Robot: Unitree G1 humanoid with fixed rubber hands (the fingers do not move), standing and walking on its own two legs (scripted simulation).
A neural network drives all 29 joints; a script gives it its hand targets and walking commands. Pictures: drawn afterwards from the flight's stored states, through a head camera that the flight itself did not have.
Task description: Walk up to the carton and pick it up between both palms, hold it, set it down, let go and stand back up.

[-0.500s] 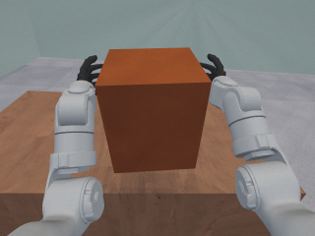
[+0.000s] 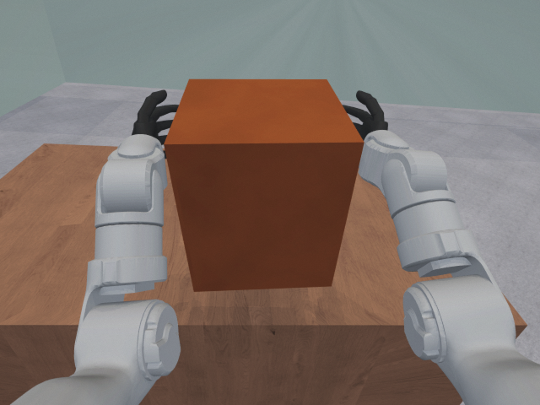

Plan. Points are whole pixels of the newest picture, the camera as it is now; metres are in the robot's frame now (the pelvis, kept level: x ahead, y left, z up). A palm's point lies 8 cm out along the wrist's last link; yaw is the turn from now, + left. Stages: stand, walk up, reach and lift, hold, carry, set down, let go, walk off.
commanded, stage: hold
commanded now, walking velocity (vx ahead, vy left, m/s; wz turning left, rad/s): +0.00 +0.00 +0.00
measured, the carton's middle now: (261, 184) +0.39 +0.01 +0.21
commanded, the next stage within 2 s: none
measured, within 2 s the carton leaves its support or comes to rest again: neither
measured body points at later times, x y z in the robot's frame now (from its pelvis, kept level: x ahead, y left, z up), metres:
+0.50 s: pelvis -0.01 +0.00 +0.00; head -0.09 +0.02 +0.44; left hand +0.37 +0.17 +0.29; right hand +0.38 -0.14 +0.30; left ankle +0.03 +0.15 -0.75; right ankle +0.01 -0.12 -0.75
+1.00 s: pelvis +0.00 +0.00 +0.00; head -0.09 +0.02 +0.44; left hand +0.38 +0.16 +0.29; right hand +0.38 -0.14 +0.31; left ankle +0.03 +0.15 -0.75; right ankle +0.01 -0.12 -0.75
